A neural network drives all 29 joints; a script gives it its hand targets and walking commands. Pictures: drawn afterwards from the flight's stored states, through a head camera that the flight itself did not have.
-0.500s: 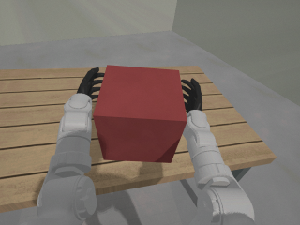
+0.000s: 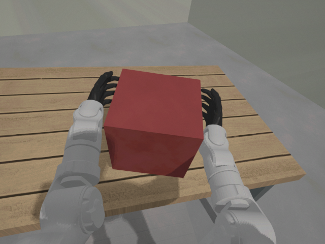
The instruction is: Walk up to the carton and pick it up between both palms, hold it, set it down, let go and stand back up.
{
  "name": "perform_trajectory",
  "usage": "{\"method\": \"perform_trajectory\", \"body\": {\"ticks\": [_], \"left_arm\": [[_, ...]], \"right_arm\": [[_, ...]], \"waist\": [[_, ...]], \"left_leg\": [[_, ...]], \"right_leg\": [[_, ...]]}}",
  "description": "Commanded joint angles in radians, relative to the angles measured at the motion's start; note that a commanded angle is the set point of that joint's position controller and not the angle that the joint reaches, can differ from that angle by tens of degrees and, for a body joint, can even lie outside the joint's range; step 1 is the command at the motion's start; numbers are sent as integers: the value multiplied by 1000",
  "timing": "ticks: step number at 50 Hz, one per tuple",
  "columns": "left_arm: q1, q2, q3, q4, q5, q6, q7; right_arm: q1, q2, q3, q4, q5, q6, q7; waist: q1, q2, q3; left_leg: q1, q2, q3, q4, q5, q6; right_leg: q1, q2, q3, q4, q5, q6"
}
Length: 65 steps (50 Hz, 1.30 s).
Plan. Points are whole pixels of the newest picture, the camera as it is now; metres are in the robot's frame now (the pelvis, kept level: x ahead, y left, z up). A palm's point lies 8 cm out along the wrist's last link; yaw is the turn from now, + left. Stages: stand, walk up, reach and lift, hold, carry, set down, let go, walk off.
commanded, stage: set down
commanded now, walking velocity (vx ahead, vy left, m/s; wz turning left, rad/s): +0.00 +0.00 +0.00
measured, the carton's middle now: (154, 126) +0.39 -0.03 +0.10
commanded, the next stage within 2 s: none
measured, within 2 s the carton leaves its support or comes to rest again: neither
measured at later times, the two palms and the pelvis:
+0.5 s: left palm (97, 104) +0.43 +0.12 +0.15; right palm (210, 128) +0.36 -0.16 +0.13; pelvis -0.01 +0.00 +0.00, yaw +0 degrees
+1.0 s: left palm (99, 107) +0.45 +0.12 +0.12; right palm (205, 134) +0.36 -0.16 +0.10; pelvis +0.01 +0.00 +0.00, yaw +0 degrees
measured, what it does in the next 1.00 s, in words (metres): stands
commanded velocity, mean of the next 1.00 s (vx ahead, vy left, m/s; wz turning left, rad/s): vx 0.00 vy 0.00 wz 0.00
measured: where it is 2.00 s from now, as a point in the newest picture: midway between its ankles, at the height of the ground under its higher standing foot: outside the picture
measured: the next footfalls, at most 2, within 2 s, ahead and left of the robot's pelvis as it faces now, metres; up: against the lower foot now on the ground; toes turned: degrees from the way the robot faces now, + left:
none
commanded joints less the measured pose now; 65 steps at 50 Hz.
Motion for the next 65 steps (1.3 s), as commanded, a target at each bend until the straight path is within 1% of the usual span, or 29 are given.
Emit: {"method": "perform_trajectory", "body": {"ticks": [1, 2, 4, 5, 8, 11, 13, 19, 21, 25, 27, 29, 30, 34, 36, 37, 40, 43, 44, 45, 46, 47, 48, 51, 54, 56, 59, 64, 65], "left_arm": [[-438, -455, -263, 72, -78, -58, -145], [-432, -428, -223, 75, -60, -54, -151], [-449, -438, -211, 104, -50, -52, -171], [-469, -446, -231, 86, -67, -65, -170], [-539, -471, -266, 103, -100, -87, -168], [-625, -453, -260, 143, -104, -123, -164], [-614, -457, -247, 169, -107, -132, -159], [-634, -398, -150, 271, -70, -147, -178], [-627, -391, -123, 275, -62, -161, -179], [-624, -418, -131, 288, -59, -172, -183], [-600, -383, -67, 309, -31, -169, -188], [-612, -414, -109, 279, -41, -180, -186], [-655, -416, -124, 261, -46, -192, -188], [-611, -420, -117, 322, -48, -198, -188], [-630, -382, -79, 320, -25, -199, -192], [-589, -395, -84, 320, -15, -193, -192], [-571, -392, -75, 327, -19, -196, -190], [-606, -389, -96, 326, -13, -204, -190], [-612, -386, -76, 359, -12, -193, -197], [-585, -378, -48, 378, -2, -191, -200], [-597, -397, -81, 358, -8, -193, -197], [-571, -406, -57, 365, 4, -191, -199], [-575, -403, -79, 336, 2, -197, -199], [-589, -413, -77, 336, 2, -213, -193], [-585, -420, -86, 338, 12, -214, -189], [-567, -387, -30, 374, 38, -209, -187], [-580, -409, -53, 367, 34, -214, -190], [-598, -393, -31, 387, 16, -230, -195], [-589, -407, -37, 381, 32, -240, -190]], "right_arm": [[-591, 466, 341, -128, -74, -47, 119], [-573, 479, 352, -129, -75, -37, 115], [-569, 456, 285, -108, -112, -26, 115], [-601, 478, 298, -143, -104, -35, 113], [-687, 494, 298, -212, -114, -57, 112], [-668, 499, 256, -144, -138, -49, 123], [-695, 496, 248, -156, -162, -49, 127], [-645, 495, 132, -70, -238, -22, 132], [-649, 504, 131, -76, -245, -23, 135], [-650, 517, 138, -99, -242, -37, 132], [-592, 511, 131, -72, -265, -21, 133], [-604, 523, 142, -95, -256, -35, 130], [-602, 550, 138, -64, -261, -38, 134], [-603, 551, 142, -100, -268, -66, 121], [-572, 541, 118, -54, -289, -51, 127], [-567, 531, 113, -46, -276, -59, 126], [-580, 552, 147, -90, -277, -70, 116], [-576, 570, 127, -74, -293, -82, 119], [-576, 535, 82, -55, -314, -75, 115], [-555, 543, 83, -51, -312, -71, 114], [-550, 550, 83, -40, -309, -79, 113], [-575, 544, 97, -60, -314, -86, 112], [-530, 562, 108, -42, -304, -88, 106], [-576, 595, 133, -63, -318, -113, 105], [-566, 576, 91, -42, -335, -129, 103], [-568, 568, 83, -45, -335, -129, 110], [-571, 572, 70, -37, -341, -136, 112], [-575, 591, 51, -27, -357, -130, 105], [-553, 593, 54, -25, -357, -138, 112]], "waist": [[41, 42, -373], [55, 26, -349], [14, 23, -303], [29, 33, -351], [15, 60, -394], [19, 94, -388], [33, 54, -387], [12, 46, -269], [33, 50, -286], [25, 89, -371], [46, 56, -309], [19, 51, -345], [21, 98, -373], [9, 80, -386], [21, 87, -359], [11, 86, -354], [41, 65, -362], [25, 81, -383], [-4, 96, -338], [16, 63, -312], [-12, 61, -319], [17, 77, -308], [-8, 93, -329], [40, 77, -382], [16, 106, -392], [49, 89, -347], [34, 101, -348], [31, 49, -343], [39, 85, -351]], "left_leg": [[180, -59, 110, -89, 383, -57], [136, -65, 125, -106, 358, -50], [132, -64, 118, -130, 290, -45], [128, -63, 124, -125, 297, -51], [134, -62, 119, -117, 307, -55], [123, -48, 116, -132, 245, -60], [102, -47, 117, -135, 215, -46], [45, -42, 120, -188, 62, -34], [15, -49, 128, -180, 88, -29], [48, -46, 117, -151, 202, -51], [35, -50, 121, -158, 204, -43], [52, -50, 112, -142, 239, -46], [67, -49, 121, -136, 269, -61], [29, -43, 106, -109, 335, -63], [18, -41, 110, -126, 286, -60], [40, -47, 110, -122, 303, -59], [14, -44, 107, -111, 328, -51], [16, -45, 106, -96, 347, -61], [6, -37, 105, -102, 323, -70], [-2, -37, 109, -115, 298, -57], [19, -34, 94, -98, 316, -63], [27, -33, 102, -105, 322, -63], [21, -40, 101, -90, 341, -72], [-17, -36, 103, -83, 364, -59], [23, -27, 101, -81, 363, -77], [0, -32, 113, -93, 334, -66], [10, -30, 111, -91, 330, -72], [-33, -34, 114, -100, 263, -47], [-41, -32, 109, -99, 282, -55]], "right_leg": [[270, 82, -90, -12, 457, -2], [312, 79, -90, -5, 480, 6], [287, 81, -96, -14, 420, 10], [296, 77, -94, -7, 429, 9], [275, 72, -94, -7, 433, 6], [211, 78, -103, -19, 316, -5], [226, 72, -94, -21, 286, -7], [203, 65, -98, -40, 156, -2], [232, 62, -83, -18, 206, 7], [254, 65, -87, -2, 336, 6], [269, 63, -85, -3, 342, 9], [260, 70, -90, 6, 376, 12], [251, 62, -91, 12, 394, 10], [239, 64, -97, 33, 488, 18], [233, 65, -95, 15, 411, 10], [243, 61, -93, 16, 453, 21], [247, 64, -95, 42, 510, 20], [251, 64, -96, 43, 535, 21], [221, 68, -108, 30, 466, 13], [230, 64, -101, 22, 462, 14], [215, 68, -115, 32, 477, 19], [225, 66, -103, 21, 449, 15], [209, 63, -108, 37, 505, 22], [239, 55, -89, 54, 555, 21], [198, 67, -110, 33, 514, 9], [209, 62, -114, 31, 465, 9], [200, 62, -117, 31, 474, 7], [215, 57, -100, 34, 456, 17], [230, 59, -106, 41, 464, 11]]}}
